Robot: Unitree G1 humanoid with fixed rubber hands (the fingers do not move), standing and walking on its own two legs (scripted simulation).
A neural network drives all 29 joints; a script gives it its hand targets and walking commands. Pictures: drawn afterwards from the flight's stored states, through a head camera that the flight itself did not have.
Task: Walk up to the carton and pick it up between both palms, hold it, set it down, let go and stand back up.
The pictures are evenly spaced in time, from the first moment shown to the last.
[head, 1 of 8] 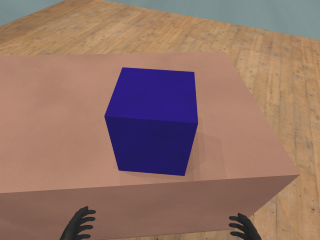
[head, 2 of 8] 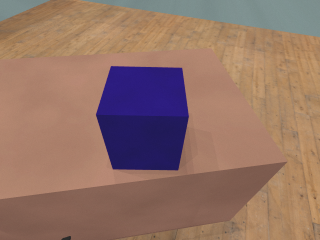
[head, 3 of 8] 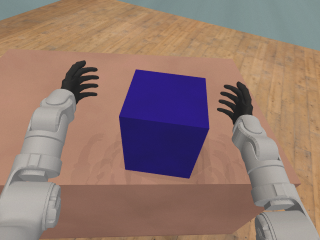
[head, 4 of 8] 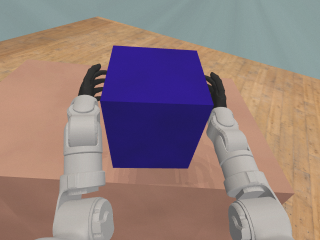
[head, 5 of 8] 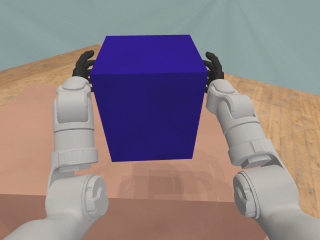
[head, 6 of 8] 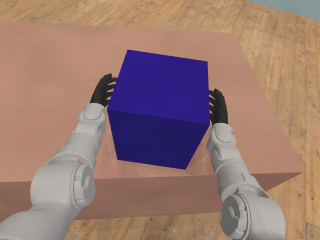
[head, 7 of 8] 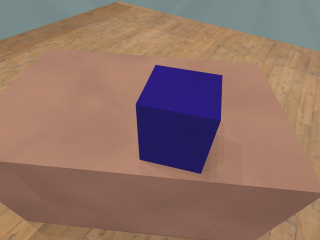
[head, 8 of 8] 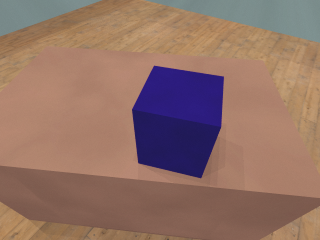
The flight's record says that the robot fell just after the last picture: no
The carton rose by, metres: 0.25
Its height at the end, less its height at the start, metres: +0.00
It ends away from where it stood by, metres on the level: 0.01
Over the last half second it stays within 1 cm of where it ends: yes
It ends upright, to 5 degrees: yes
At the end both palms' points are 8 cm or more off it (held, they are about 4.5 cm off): yes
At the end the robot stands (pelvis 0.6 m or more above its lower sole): yes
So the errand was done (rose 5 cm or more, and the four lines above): yes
